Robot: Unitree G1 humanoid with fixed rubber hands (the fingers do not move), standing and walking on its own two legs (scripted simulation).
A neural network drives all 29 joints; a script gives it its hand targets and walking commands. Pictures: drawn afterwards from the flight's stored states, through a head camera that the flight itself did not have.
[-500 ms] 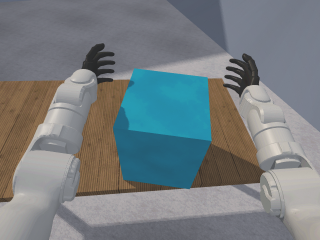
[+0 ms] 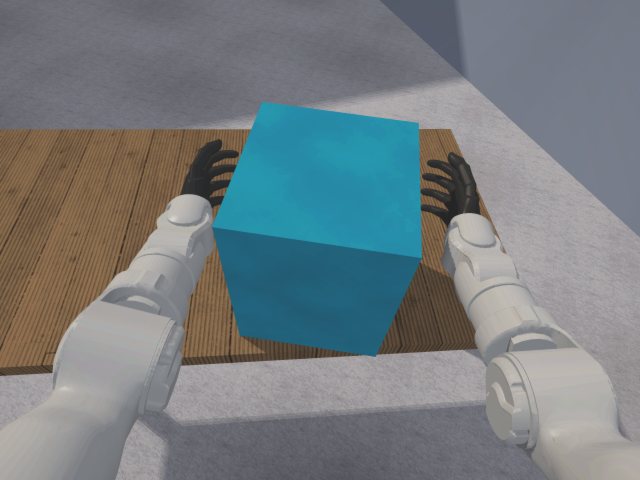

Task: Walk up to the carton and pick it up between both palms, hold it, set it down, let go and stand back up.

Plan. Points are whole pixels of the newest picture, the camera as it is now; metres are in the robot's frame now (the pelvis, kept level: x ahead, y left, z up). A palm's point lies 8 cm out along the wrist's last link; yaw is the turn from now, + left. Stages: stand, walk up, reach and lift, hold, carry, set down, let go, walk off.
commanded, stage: reach and lift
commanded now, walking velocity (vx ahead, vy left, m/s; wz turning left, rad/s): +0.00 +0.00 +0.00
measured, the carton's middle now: (322, 237) +0.43 -0.05 +0.04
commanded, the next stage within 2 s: none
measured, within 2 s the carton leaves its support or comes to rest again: leaves its support in 1.96 s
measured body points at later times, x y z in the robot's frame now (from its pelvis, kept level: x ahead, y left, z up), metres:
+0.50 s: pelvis +0.00 -0.01 +0.00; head +0.07 +0.01 +0.45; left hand +0.48 +0.09 +0.08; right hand +0.43 -0.20 +0.08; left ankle -0.02 +0.13 -0.73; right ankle +0.04 -0.11 -0.73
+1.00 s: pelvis +0.04 +0.02 +0.02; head +0.07 +0.01 +0.47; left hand +0.47 +0.08 +0.08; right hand +0.41 -0.21 +0.08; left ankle -0.02 +0.13 -0.73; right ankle +0.04 -0.10 -0.73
